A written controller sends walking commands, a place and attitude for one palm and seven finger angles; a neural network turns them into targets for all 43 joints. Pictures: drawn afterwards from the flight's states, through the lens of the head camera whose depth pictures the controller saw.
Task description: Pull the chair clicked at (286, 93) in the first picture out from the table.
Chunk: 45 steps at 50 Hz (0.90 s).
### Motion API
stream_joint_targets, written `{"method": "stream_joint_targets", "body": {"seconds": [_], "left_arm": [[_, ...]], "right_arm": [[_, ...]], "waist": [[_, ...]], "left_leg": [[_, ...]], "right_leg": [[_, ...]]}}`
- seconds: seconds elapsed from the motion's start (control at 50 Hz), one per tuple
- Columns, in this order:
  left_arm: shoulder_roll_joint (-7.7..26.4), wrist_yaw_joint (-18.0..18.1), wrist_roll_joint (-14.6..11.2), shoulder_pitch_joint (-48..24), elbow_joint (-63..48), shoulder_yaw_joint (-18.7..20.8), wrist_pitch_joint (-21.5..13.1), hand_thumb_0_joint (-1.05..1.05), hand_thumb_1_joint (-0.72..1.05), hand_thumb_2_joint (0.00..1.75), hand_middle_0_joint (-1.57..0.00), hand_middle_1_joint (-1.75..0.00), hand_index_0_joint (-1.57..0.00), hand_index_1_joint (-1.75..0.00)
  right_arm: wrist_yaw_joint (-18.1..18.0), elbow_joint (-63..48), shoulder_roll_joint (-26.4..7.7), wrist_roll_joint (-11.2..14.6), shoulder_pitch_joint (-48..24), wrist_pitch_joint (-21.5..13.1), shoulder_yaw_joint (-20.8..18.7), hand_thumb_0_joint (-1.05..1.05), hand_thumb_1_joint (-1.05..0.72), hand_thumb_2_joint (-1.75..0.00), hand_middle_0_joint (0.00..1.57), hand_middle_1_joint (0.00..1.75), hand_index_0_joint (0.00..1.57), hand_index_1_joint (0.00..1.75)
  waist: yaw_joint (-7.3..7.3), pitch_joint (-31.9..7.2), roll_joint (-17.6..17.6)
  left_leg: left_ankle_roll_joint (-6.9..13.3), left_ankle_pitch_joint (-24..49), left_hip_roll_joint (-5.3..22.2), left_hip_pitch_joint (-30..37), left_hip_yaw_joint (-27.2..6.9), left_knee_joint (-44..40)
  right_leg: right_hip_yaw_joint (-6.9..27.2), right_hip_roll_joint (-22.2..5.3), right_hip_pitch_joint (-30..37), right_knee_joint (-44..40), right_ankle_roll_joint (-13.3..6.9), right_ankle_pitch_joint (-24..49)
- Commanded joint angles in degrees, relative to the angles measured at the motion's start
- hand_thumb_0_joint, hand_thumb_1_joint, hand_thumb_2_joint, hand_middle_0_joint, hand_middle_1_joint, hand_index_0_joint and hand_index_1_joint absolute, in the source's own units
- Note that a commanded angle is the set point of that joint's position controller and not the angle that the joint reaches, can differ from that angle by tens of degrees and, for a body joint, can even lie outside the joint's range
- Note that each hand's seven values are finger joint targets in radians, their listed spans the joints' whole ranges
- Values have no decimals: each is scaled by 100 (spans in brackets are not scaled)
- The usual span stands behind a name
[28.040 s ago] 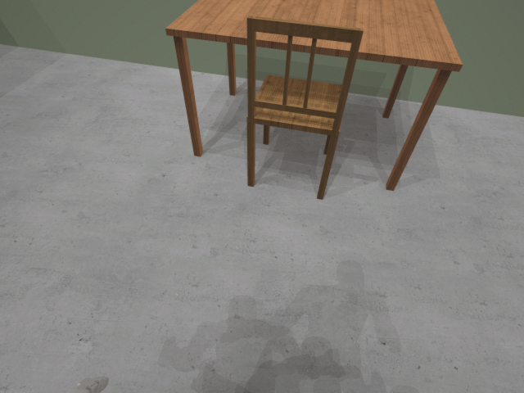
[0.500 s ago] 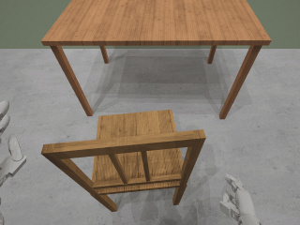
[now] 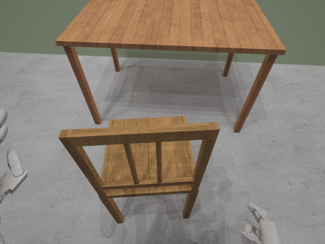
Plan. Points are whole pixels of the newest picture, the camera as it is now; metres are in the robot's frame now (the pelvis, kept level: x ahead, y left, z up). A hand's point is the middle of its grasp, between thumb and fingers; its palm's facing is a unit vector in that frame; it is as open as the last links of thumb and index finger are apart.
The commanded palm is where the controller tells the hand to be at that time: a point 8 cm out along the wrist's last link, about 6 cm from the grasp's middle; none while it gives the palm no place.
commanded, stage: step back with the hand held close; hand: left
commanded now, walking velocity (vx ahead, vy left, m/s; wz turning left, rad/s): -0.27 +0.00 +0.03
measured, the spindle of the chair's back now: (132, 164) +0.36 +0.13 -0.10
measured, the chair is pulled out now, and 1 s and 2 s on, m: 0.52 0.52 0.52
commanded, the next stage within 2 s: stop stepping back and stand still in 1.22 s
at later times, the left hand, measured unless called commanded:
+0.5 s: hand (8, 196) +0.16 +0.26 +0.17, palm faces +0.49 -0.73 -0.47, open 7.4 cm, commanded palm +0.08 +0.30 +0.18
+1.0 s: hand out of the picture +0.11 +0.27 +0.18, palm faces +0.49 -0.73 -0.48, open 7.4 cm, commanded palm +0.05 +0.30 +0.18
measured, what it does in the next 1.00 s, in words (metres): lifts its right foot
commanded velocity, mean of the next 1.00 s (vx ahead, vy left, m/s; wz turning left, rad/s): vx -0.40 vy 0.00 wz -0.05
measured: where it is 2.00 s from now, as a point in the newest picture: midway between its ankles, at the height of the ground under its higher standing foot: outside the picture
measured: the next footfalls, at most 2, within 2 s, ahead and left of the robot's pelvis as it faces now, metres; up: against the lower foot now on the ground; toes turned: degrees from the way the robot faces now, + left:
right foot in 1.06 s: -0.06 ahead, -0.15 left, +0.00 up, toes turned +0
left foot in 1.30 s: -0.06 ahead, +0.11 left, +0.00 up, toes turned +2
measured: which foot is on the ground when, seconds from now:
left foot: down 0.00-1.00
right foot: down 0.00-0.86, up 0.88-1.00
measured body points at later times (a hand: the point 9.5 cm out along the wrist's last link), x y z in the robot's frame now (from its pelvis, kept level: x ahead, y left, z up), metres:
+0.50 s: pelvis -0.04 -0.01 -0.01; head +0.00 +0.00 +0.44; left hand +0.13 +0.30 +0.19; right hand +0.14 -0.24 -0.10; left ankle +0.02 +0.13 -0.73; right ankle +0.11 -0.15 -0.73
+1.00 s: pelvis -0.07 -0.01 -0.01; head -0.03 +0.03 +0.43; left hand +0.08 +0.31 +0.20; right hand +0.12 -0.22 -0.09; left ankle +0.02 +0.13 -0.73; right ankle -0.06 -0.15 -0.71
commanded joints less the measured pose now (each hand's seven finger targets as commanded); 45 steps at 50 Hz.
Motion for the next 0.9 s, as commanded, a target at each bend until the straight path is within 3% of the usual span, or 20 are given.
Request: {"method": "stream_joint_targets", "body": {"seconds": [0.0, 0.06, 0.14, 0.22, 0.28, 0.34, 0.4, 0.46, 0.52, 0.56, 0.58, 0.62, 0.64, 0.68, 0.72, 0.78, 0.8, 0.84, 0.86, 0.88], "left_arm": [[1345, 161, 27, -249, -1619, 1022, -475, 0, 90, 90, -20, -30, -20, -30], [1272, 164, 3, 98, -1490, 1084, -494, 0, 90, 90, -20, -30, -20, -30], [1279, 159, 61, 115, -1277, 1216, -556, 0, 90, 90, -20, -30, -20, -30], [1181, 108, 127, -238, -1313, 1121, -688, 0, 90, 90, -20, -30, -20, -30], [1229, 96, 156, -545, -1286, 1071, -740, 0, 90, 90, -20, -30, -20, -30], [1396, 108, 117, -645, -1332, 1070, -751, 0, 90, 90, -20, -30, -20, -30], [1386, 107, 60, -476, -1516, 1074, -759, 0, 90, 90, -20, -30, -20, -30], [1384, 136, 11, -36, -1666, 1270, -827, 0, 90, 90, -20, -30, -20, -30], [1394, 137, 61, 26, -2010, 1474, -941, 0, 90, 90, -20, -30, -20, -30], [1400, 95, -30, 172, -2044, 1481, -905, 0, 90, 90, -20, -30, -20, -30], [1446, 62, -27, 300, -1948, 1557, -910, 0, 90, 90, -20, -30, -20, -30], [1464, 29, 7, 162, -1559, 1639, -977, 0, 90, 90, -20, -30, -20, -30], [1538, 57, 64, 0, -1179, 1721, -981, 0, 90, 90, -20, -30, -20, -30], [1312, 17, 9, -202, -1294, 1310, -956, 0, 90, 90, -20, -30, -20, -30], [1345, 32, 8, -287, -1372, 1206, -946, 0, 90, 90, -20, -30, -20, -30], [1351, 15, 25, -174, -1687, 1240, -1054, 0, 90, 90, -20, -30, -20, -30], [1376, 18, 16, -95, -1815, 1323, -1092, 0, 90, 90, -20, -30, -20, -30], [1410, 41, 42, -74, -2057, 1470, -1162, 0, 90, 90, -20, -30, -20, -30], [1346, 35, -6, -162, -2215, 1409, -1174, 0, 90, 90, -20, -30, -20, -30], [1372, 17, -74, -290, -2498, 1383, -1235, 0, 90, 90, -20, -30, -20, -30]], "right_arm": [[-32, -957, -641, -4, -446, -419, -219, 0, -90, -90, 20, 30, 20, 30], [-3, -943, -626, 15, -463, -454, -248, 0, -90, -90, 20, 30, 20, 30], [14, -884, -643, 32, -532, -541, -339, 0, -90, -90, 20, 30, 20, 30], [53, -895, -659, 20, -407, -610, -363, 0, -90, -90, 20, 30, 20, 30], [65, -819, -661, -36, -296, -639, -360, 0, -90, -90, 20, 30, 20, 30], [87, -681, -655, -98, -264, -623, -334, 0, -90, -90, 20, 30, 20, 30], [158, -646, -570, -136, -280, -559, -262, 0, -90, -90, 20, 30, 20, 30], [130, -696, -595, -108, -330, -505, -280, 0, -90, -90, 20, 30, 20, 30], [104, -803, -660, -61, -464, -617, -360, 0, -90, -90, 20, 30, 20, 30], [92, -805, -566, -2, -457, -663, -398, 0, -90, -90, 20, 30, 20, 30], [97, -814, -622, 18, -414, -695, -467, 0, -90, -90, 20, 30, 20, 30], [90, -824, -598, 18, -463, -750, -484, 0, -90, -90, 20, 30, 20, 30], [60, -667, -586, -53, -422, -753, -506, 0, -90, -90, 20, 30, 20, 30], [150, -547, -612, -103, -214, -760, -483, 0, -90, -90, 20, 30, 20, 30], [207, -491, -530, -143, -249, -753, -425, 0, -90, -90, 20, 30, 20, 30], [171, -532, -542, -153, -354, -751, -371, 0, -90, -90, 20, 30, 20, 30], [143, -576, -582, -143, -394, -771, -372, 0, -90, -90, 20, 30, 20, 30], [79, -641, -673, -125, -580, -885, -385, 0, -90, -90, 20, 30, 20, 30], [73, -631, -521, -145, -457, -930, -379, 0, -90, -90, 20, 30, 20, 30], [86, -592, -528, -144, -383, -989, -423, 0, -90, -90, 20, 30, 20, 30]], "waist": [[-60, -685, 245], [-61, -886, 550], [-62, -651, 776], [-81, -262, 410], [-112, -64, -147], [-130, -107, -603], [-148, -742, -793], [-152, -1030, -28], [-157, -1040, 1019], [-140, -1250, 827], [-135, -1271, 595], [-129, -522, 386], [-154, -88, 252], [-199, -272, -588], [-197, -607, -964], [-181, -916, -552], [-173, -961, -27], [-222, -963, 1735], [-285, -1030, 1770], [-286, -1052, 1446]], "left_leg": [[276, -1131, 358, -966, -501, -1153], [307, -777, 500, -1237, -593, -1293], [421, -1359, 719, -2152, -756, -1475], [450, -2174, 657, -2752, -743, -1228], [369, -2391, 349, -2363, -589, -571], [206, -1933, 68, -1170, -339, 325], [169, -1318, -8, -420, -313, 409], [309, -1608, 305, -844, -695, -565], [606, -1714, 1060, -2220, -1212, -1407], [523, -648, 1059, -1927, -936, -1011], [475, -847, 970, -1976, -757, -837], [412, -2264, 621, -2477, -537, -472], [326, -2356, 444, -2422, -453, -199], [89, -1936, 119, -1171, -322, 648], [42, -1304, 30, -384, -223, 1014], [220, -1096, 311, -306, -555, -216], [342, -1264, 625, -536, -840, -750], [825, -2007, 1716, -1814, -1743, -1929], [941, -1526, 1933, -1841, -1749, -2002], [924, -785, 1940, -1521, -1489, -1780]], "right_leg": [[448, -285, 1133, -369, -188, -1362], [274, -224, 1613, 141, -149, -506], [263, -131, 2027, 762, -136, -118], [548, -130, 1841, 860, -193, -604], [1104, -339, 971, 76, -347, -1672], [1549, -753, -292, -1029, -611, -2701], [1275, -889, -269, -1035, -600, -2278], [830, -463, 370, -297, -366, -1949], [199, 139, 1564, 1521, -132, -725], [201, 99, 1563, 1621, -121, -59], [396, 42, 1561, 1493, -165, -9], [1048, -244, 989, 813, -389, -854], [1442, -414, 485, 237, -525, -1111], [1818, -808, -652, -825, -788, -2239], [1702, -1069, -827, -1056, -891, -2006], [1051, -532, -319, -290, -524, -1298], [743, -231, -130, 315, -355, -1398], [33, 411, 808, 2494, -60, -1436], [158, 375, 720, 3189, -71, -1801], [241, 335, 514, 3258, -111, -2016]]}}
